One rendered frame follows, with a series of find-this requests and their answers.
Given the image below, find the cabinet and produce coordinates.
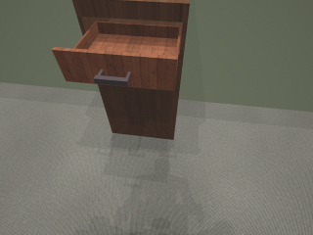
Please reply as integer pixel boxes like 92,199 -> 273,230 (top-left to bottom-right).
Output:
72,0 -> 191,140

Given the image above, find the drawer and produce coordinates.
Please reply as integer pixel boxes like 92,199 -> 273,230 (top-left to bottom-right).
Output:
52,21 -> 182,91

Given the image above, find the handle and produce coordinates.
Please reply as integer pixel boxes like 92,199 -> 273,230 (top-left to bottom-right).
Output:
93,69 -> 131,86

